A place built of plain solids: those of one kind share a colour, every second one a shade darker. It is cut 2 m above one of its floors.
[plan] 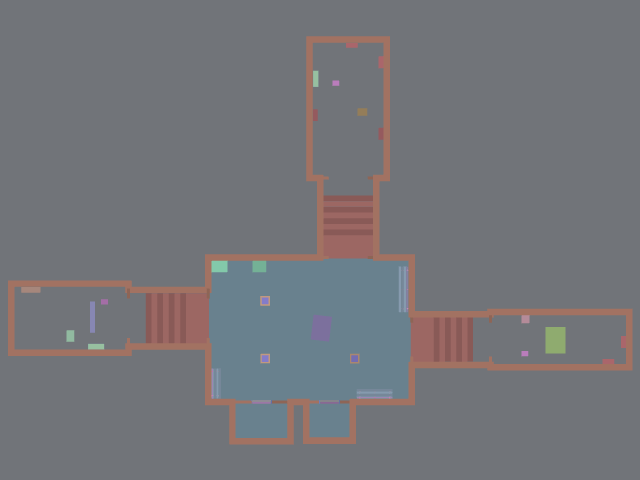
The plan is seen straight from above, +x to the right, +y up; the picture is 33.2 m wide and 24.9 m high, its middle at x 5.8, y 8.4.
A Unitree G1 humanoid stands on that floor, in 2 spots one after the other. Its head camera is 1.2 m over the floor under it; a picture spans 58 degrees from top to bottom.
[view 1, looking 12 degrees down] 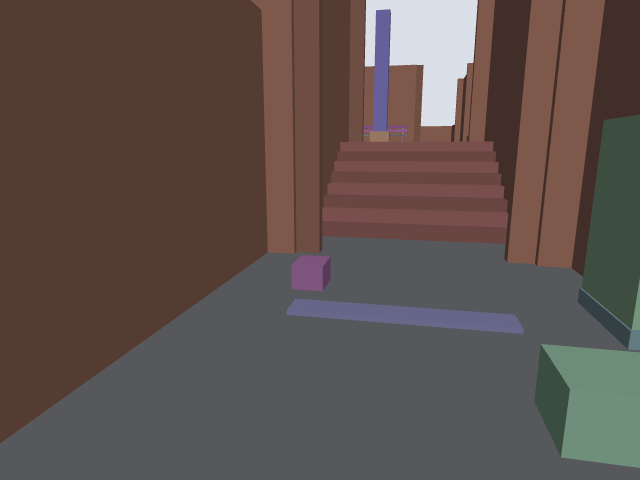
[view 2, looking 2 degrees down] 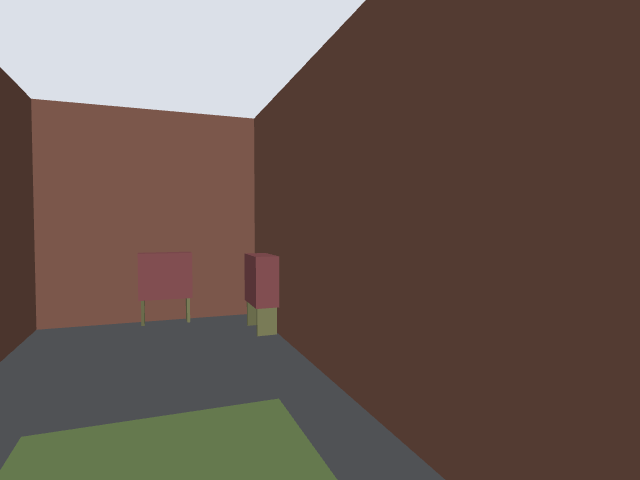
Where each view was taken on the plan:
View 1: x -9.02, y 4.34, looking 12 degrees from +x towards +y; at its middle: wall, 5.05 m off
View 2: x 15.92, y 3.23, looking -21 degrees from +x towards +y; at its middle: wall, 3.54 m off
